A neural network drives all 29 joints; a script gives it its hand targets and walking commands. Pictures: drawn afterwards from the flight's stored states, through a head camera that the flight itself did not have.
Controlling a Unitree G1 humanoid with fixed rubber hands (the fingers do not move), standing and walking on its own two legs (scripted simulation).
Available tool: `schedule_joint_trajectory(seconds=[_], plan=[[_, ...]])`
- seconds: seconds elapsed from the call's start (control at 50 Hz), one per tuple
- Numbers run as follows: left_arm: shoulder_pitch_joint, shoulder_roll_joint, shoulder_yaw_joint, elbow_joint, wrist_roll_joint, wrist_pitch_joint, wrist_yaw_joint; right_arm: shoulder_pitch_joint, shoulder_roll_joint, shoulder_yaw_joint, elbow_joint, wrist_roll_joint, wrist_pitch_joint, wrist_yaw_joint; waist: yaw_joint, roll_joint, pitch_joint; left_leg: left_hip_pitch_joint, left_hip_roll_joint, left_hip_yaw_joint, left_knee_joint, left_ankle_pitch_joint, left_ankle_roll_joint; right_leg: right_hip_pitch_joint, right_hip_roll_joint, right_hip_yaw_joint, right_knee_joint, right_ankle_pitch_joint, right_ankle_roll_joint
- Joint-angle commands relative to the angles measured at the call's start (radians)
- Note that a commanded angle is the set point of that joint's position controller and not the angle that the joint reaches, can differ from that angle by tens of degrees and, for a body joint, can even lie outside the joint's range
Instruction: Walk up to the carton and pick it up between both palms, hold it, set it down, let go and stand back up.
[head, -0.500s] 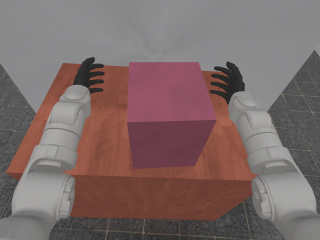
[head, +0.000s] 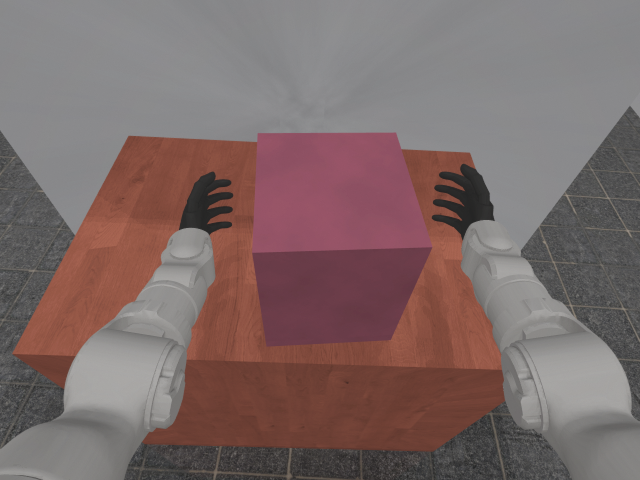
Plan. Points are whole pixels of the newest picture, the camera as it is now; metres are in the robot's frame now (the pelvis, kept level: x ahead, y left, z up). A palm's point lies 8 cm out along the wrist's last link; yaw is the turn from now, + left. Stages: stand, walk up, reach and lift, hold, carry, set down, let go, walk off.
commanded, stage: reach and lift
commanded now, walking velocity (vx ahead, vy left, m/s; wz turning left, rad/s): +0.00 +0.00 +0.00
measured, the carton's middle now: (328, 243) +0.43 +0.01 +0.01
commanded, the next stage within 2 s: none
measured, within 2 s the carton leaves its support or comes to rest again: neither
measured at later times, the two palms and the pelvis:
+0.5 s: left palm (217, 249) +0.40 +0.17 +0.02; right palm (449, 236) +0.43 -0.17 +0.04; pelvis +0.00 -0.02 -0.01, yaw +0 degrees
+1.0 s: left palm (224, 247) +0.41 +0.16 +0.02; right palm (428, 239) +0.42 -0.14 +0.04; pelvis +0.00 -0.01 -0.01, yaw +0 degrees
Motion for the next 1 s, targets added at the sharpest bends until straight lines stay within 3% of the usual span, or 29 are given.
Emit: schedule_joint_trajectory(seconds=[0.0,0.02,0.1,0.18,0.22,0.26,0.3,0.32,0.34,0.36,0.4,0.44,0.48,0.5,0.56,0.58,0.6,0.64,0.66,0.7,0.74,0.76,0.78,0.82,0.84,0.88,0.92,0.94,0.98], plan=[[-0.529,0.160,-0.020,-0.024,-0.089,-0.169,-0.016,-0.478,-0.056,0.091,-0.103,0.013,-0.117,0.023,0.056,0.043,-0.553,-0.160,-0.026,0.019,0.077,0.337,-0.051,0.046,0.030,-0.015,0.107,0.158,-0.027],[-0.585,0.174,-0.035,-0.103,-0.135,-0.203,-0.015,-0.518,-0.057,0.083,-0.203,0.009,-0.141,0.020,0.047,0.026,-0.677,-0.170,-0.026,0.024,0.098,0.373,-0.050,0.065,0.029,-0.019,0.121,0.213,-0.025],[-0.660,0.130,-0.109,-0.067,-0.200,-0.264,-0.024,-0.532,-0.037,0.099,-0.213,0.025,-0.168,0.029,0.052,0.080,-0.815,-0.191,-0.038,0.029,0.138,0.389,-0.052,-0.024,0.018,-0.019,0.180,0.213,-0.023],[-0.633,0.114,-0.113,-0.054,-0.193,-0.309,-0.042,-0.513,-0.019,0.089,-0.236,-0.006,-0.199,0.014,0.030,0.078,-0.960,-0.241,-0.049,0.034,0.164,0.433,-0.054,0.045,0.014,-0.022,0.218,0.339,-0.008],[-0.562,0.117,-0.077,0.009,-0.169,-0.309,-0.056,-0.494,-0.002,0.070,-0.230,-0.028,-0.219,-0.002,0.016,0.046,-0.929,-0.280,-0.054,0.020,0.163,0.432,-0.051,0.110,0.011,-0.018,0.219,0.377,0.002],[-0.568,0.132,-0.029,-0.004,-0.141,-0.319,-0.072,-0.498,0.035,0.083,-0.247,-0.035,-0.220,-0.006,0.045,0.022,-0.925,-0.343,-0.057,0.032,0.165,0.421,-0.038,0.161,0.005,-0.005,0.233,0.421,0.013],[-0.573,0.181,0.020,-0.014,-0.101,-0.324,-0.067,-0.470,0.018,0.045,-0.232,-0.062,-0.229,-0.021,0.022,0.018,-0.892,-0.388,-0.071,0.034,0.146,0.396,-0.038,0.234,-0.009,0.018,0.234,0.458,0.020],[-0.550,0.192,0.046,-0.006,-0.085,-0.329,-0.067,-0.482,0.038,0.061,-0.259,-0.070,-0.238,-0.029,0.049,-0.024,-0.903,-0.421,-0.071,0.042,0.154,0.399,-0.031,0.273,-0.016,0.026,0.257,0.515,0.033],[-0.514,0.182,0.055,0.022,-0.072,-0.320,-0.074,-0.463,0.057,0.064,-0.230,-0.061,-0.234,-0.036,0.043,-0.019,-0.839,-0.461,-0.075,0.050,0.143,0.367,-0.021,0.301,-0.024,0.035,0.257,0.515,0.038],[-0.507,0.189,0.085,0.041,-0.050,-0.317,-0.078,-0.442,0.079,0.062,-0.196,-0.080,-0.223,-0.037,0.031,-0.076,-0.786,-0.499,-0.068,0.042,0.123,0.344,-0.004,0.339,-0.025,0.035,0.256,0.539,0.048],[-0.527,0.185,0.128,0.027,-0.016,-0.328,-0.077,-0.424,0.106,0.041,-0.143,-0.097,-0.219,-0.044,0.027,-0.058,-0.761,-0.536,-0.065,0.047,0.086,0.294,-0.001,0.372,-0.041,0.051,0.260,0.504,0.051],[-0.581,0.170,0.103,-0.014,-0.036,-0.330,-0.060,-0.518,0.105,0.035,-0.195,-0.092,-0.219,-0.042,0.052,-0.041,-0.765,-0.532,-0.065,0.051,0.080,0.264,-0.004,0.325,-0.038,0.048,0.261,0.408,0.038],[-0.626,0.104,0.073,-0.108,-0.030,-0.342,-0.038,-0.516,0.126,-0.020,-0.204,-0.129,-0.229,-0.041,0.013,-0.003,-0.828,-0.451,-0.058,0.046,0.103,0.287,-0.018,0.238,-0.024,0.023,0.252,0.353,0.022],[-0.610,0.111,0.090,-0.075,-0.014,-0.340,-0.033,-0.502,0.119,-0.021,-0.168,-0.135,-0.231,-0.038,0.026,0.008,-0.830,-0.457,-0.059,0.045,0.116,0.312,-0.025,0.223,-0.023,0.027,0.261,0.375,0.018],[-0.598,0.070,0.079,0.001,-0.021,-0.334,-0.042,-0.518,0.166,-0.043,-0.161,-0.157,-0.222,-0.051,-0.012,-0.016,-0.769,-0.468,-0.057,0.040,0.106,0.247,-0.025,0.215,-0.015,0.008,0.232,0.307,0.020],[-0.591,0.034,0.080,-0.011,0.001,-0.333,-0.040,-0.492,0.197,-0.053,-0.131,-0.167,-0.221,-0.048,-0.016,0.013,-0.748,-0.418,-0.055,0.029,0.117,0.298,-0.035,0.170,-0.011,0.005,0.230,0.316,0.012],[-0.565,0.041,0.097,-0.031,0.018,-0.335,-0.038,-0.472,0.195,-0.049,-0.126,-0.168,-0.224,-0.049,0.011,0.042,-0.765,-0.402,-0.059,0.039,0.119,0.315,-0.041,0.204,-0.013,0.011,0.227,0.339,0.009],[-0.597,0.007,0.106,-0.044,0.025,-0.335,-0.038,-0.490,0.215,-0.073,-0.164,-0.206,-0.233,-0.061,-0.017,0.027,-0.790,-0.386,-0.061,0.034,0.125,0.335,-0.043,0.201,-0.013,0.004,0.218,0.380,0.008],[-0.588,0.001,0.121,-0.037,0.036,-0.336,-0.036,-0.499,0.219,-0.082,-0.182,-0.225,-0.246,-0.065,-0.002,0.007,-0.796,-0.401,-0.058,0.040,0.135,0.343,-0.039,0.210,-0.008,0.001,0.241,0.391,0.008],[-0.541,0.014,0.158,0.004,0.075,-0.323,-0.032,-0.488,0.221,-0.105,-0.157,-0.245,-0.236,-0.071,-0.015,-0.001,-0.732,-0.433,-0.062,0.037,0.124,0.298,-0.039,0.245,-0.007,0.008,0.224,0.377,0.011],[-0.582,-0.031,0.173,-0.037,0.113,-0.328,-0.027,-0.502,0.258,-0.133,-0.137,-0.259,-0.237,-0.071,0.002,0.035,-0.760,-0.369,-0.058,0.047,0.136,0.361,-0.049,0.211,-0.003,0.009,0.211,0.396,0.002],[-0.571,-0.039,0.193,-0.014,0.116,-0.321,-0.033,-0.492,0.276,-0.141,-0.139,-0.276,-0.234,-0.069,0.011,0.025,-0.735,-0.377,-0.060,0.042,0.124,0.353,-0.044,0.222,-0.003,0.004,0.205,0.384,0.004],[-0.581,-0.097,0.177,-0.021,0.124,-0.335,-0.049,-0.489,0.325,-0.156,-0.120,-0.303,-0.237,-0.059,-0.013,0.022,-0.733,-0.374,-0.065,0.040,0.124,0.337,-0.041,0.238,-0.013,0.006,0.204,0.386,-0.003],[-0.562,-0.147,0.231,-0.038,0.174,-0.347,-0.071,-0.473,0.394,-0.179,-0.178,-0.375,-0.255,-0.043,0.005,-0.017,-0.775,-0.378,-0.067,0.055,0.115,0.358,-0.037,0.301,-0.014,-0.001,0.199,0.422,0.006],[-0.549,-0.160,0.269,-0.017,0.220,-0.349,-0.083,-0.452,0.432,-0.216,-0.149,-0.427,-0.254,-0.042,-0.006,-0.019,-0.733,-0.411,-0.070,0.060,0.102,0.321,-0.033,0.345,-0.023,0.007,0.194,0.454,0.011],[-0.553,-0.302,0.265,-0.038,0.300,-0.353,-0.123,-0.450,0.598,-0.221,-0.151,-0.501,-0.271,-0.002,-0.004,0.005,-0.711,-0.347,-0.073,0.074,0.084,0.371,-0.040,0.395,-0.024,-0.006,0.184,0.522,0.009],[-0.595,-0.629,0.203,-0.026,0.388,-0.358,-0.207,-0.441,0.969,-0.181,-0.159,-0.652,-0.284,0.078,-0.023,0.001,-0.671,-0.309,-0.074,0.071,0.053,0.373,-0.037,0.425,-0.030,-0.022,0.159,0.537,0.007],[-0.582,-0.642,0.200,-0.018,0.394,-0.365,-0.215,-0.455,0.996,-0.180,-0.171,-0.655,-0.294,0.082,-0.036,0.005,-0.700,-0.287,-0.079,0.079,0.042,0.355,-0.031,0.469,-0.029,-0.015,0.143,0.565,0.014],[-0.554,-0.644,0.230,0.000,0.433,-0.361,-0.216,-0.393,1.013,-0.208,-0.108,-0.713,-0.297,0.092,-0.016,0.042,-0.706,-0.328,-0.080,0.088,0.023,0.348,-0.034,0.536,-0.037,-0.008,0.160,0.638,0.021]])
